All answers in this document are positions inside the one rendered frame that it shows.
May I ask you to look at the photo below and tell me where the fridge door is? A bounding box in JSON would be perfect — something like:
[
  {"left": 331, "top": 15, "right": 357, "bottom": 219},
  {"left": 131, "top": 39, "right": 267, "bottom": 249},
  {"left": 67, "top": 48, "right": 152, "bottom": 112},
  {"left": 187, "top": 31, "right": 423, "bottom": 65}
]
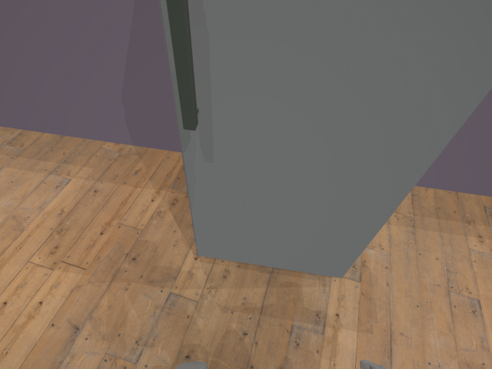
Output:
[{"left": 161, "top": 0, "right": 492, "bottom": 278}]

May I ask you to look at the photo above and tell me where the handle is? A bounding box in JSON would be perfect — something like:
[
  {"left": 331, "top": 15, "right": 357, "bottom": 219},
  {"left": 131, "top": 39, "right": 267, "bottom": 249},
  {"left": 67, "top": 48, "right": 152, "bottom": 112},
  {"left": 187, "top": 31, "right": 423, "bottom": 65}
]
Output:
[{"left": 166, "top": 0, "right": 199, "bottom": 131}]

